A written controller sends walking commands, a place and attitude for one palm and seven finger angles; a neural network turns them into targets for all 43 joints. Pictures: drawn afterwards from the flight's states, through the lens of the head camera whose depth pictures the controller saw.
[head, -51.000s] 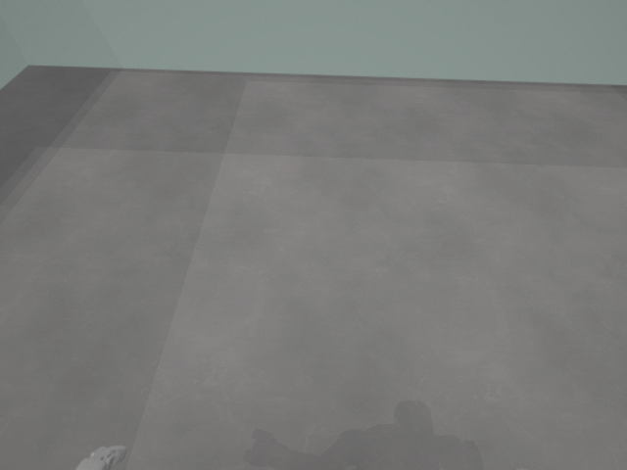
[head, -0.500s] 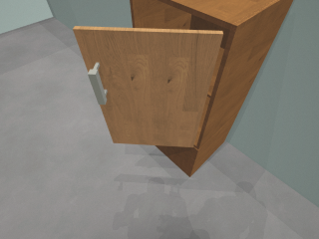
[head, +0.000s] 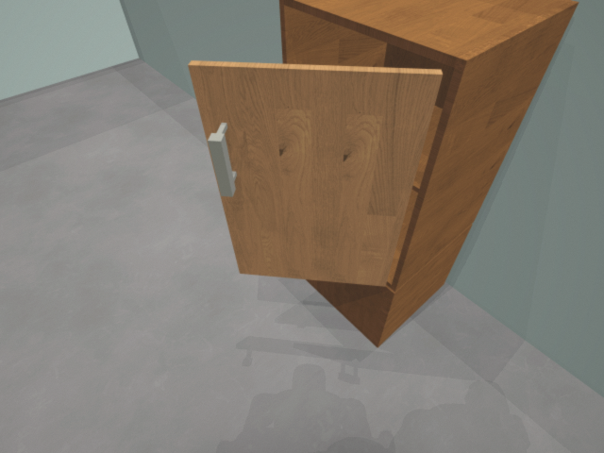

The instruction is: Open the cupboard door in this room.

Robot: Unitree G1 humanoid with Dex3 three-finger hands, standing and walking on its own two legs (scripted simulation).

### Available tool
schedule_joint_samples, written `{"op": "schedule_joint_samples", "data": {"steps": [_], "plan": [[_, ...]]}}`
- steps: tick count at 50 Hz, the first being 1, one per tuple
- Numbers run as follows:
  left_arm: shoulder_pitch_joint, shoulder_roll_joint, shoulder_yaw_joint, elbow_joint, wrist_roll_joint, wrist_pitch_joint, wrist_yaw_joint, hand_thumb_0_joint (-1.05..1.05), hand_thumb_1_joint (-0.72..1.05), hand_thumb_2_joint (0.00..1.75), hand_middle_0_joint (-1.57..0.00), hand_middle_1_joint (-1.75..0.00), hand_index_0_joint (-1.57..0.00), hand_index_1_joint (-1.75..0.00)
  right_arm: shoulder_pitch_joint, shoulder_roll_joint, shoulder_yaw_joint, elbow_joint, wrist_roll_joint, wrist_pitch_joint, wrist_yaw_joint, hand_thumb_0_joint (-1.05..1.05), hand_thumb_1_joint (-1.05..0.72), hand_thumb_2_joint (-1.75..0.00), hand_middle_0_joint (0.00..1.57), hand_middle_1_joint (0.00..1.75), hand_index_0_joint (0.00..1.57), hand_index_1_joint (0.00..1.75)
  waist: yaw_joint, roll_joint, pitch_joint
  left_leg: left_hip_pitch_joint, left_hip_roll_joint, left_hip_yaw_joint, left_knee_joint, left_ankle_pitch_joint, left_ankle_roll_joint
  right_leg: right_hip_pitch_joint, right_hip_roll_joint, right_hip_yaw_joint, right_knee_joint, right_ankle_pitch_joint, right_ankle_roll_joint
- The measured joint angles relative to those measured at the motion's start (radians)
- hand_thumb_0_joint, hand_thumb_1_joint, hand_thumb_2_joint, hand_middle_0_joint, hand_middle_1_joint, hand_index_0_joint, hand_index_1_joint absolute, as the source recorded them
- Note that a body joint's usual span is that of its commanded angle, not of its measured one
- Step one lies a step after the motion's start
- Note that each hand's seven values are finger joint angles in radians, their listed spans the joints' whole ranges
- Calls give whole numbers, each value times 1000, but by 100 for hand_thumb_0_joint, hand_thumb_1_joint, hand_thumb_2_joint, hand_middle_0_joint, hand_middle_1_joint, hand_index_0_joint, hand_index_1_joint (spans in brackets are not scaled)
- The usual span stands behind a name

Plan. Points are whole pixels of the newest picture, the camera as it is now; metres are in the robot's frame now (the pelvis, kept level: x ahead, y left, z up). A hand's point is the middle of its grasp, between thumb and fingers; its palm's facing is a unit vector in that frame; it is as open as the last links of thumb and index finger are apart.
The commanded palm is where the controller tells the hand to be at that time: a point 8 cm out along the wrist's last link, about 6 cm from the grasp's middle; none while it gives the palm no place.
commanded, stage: come to a stop and stand still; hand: left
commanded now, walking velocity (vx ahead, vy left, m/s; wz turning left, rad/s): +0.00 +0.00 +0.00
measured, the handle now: (225, 159) +0.61 +0.20 +0.05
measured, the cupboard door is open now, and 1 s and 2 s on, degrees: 42 42 42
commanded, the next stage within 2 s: look again from close up in 0.10 s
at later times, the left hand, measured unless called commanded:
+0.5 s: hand out of the picture +0.02 +0.15 -0.16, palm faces +0.02 -0.98 -0.21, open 7.3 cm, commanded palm none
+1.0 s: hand out of the picture +0.01 +0.14 -0.17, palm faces +0.05 -0.98 -0.18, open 7.3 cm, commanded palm none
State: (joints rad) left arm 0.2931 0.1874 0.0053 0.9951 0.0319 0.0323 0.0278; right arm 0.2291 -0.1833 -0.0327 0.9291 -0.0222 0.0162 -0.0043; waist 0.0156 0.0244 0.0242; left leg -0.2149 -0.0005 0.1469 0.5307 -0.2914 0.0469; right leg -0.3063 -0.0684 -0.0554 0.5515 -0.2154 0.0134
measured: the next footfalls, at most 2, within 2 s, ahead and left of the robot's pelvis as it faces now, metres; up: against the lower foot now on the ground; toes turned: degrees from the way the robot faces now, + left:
none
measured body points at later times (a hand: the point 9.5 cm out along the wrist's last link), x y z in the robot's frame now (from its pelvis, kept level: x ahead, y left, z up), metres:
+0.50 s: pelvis +0.01 -0.02 +0.01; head +0.01 -0.03 +0.46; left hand +0.02 +0.21 -0.14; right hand -0.01 -0.24 -0.16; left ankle +0.00 +0.09 -0.73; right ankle +0.05 -0.13 -0.73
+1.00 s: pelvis +0.02 -0.03 +0.01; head +0.02 -0.03 +0.46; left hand +0.00 +0.19 -0.15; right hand +0.02 -0.24 -0.16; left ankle +0.00 +0.09 -0.73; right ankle +0.05 -0.13 -0.73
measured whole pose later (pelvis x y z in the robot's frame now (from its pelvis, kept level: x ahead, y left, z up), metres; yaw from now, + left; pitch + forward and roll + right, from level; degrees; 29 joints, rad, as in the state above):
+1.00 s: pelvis +0.02 -0.03 +0.01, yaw +0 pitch -2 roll +0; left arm 0.32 0.13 0.00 1.10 0.02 -0.01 0.03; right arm 0.31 -0.14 0.00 1.12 -0.02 -0.01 -0.01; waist 0.02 0.01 0.02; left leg -0.14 0.04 0.12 0.44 -0.26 0.00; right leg -0.22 -0.02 -0.09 0.44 -0.20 -0.02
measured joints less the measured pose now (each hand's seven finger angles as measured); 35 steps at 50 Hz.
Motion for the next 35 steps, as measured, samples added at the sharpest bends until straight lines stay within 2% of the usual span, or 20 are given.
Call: {"op": "schedule_joint_samples", "data": {"steps": [8,16,26,35], "plan": [[39,-15,-13,36,-5,-18,-5,1,91,89,-20,-30,-20,-30,26,-10,12,46,4,-12,1,0,-92,-90,20,30,20,30,-4,1,-13,16,1,-9,-60,35,-11,16,6,-11,-52,24,-6],[9,-38,-24,70,-11,-33,-3,1,91,89,-20,-30,-20,-30,71,5,27,129,7,-21,-4,0,-91,-90,20,30,20,30,-15,-13,-5,43,8,-21,-97,50,-24,46,16,-24,-86,32,-17],[-24,-26,-17,94,-16,-43,5,1,93,89,-20,-30,-20,-30,97,39,36,195,8,-25,-9,0,-91,-90,20,30,20,30,-25,-18,6,65,21,-32,-114,54,-38,73,29,-36,-107,33,-29],[-21,-30,-14,102,-16,-43,8,1,93,89,-20,-30,-20,-30,89,53,36,206,8,-28,-11,0,-91,-90,20,30,20,30,-23,-18,3,73,26,-36,-124,56,-44,83,35,-41,-118,34,-33]]}}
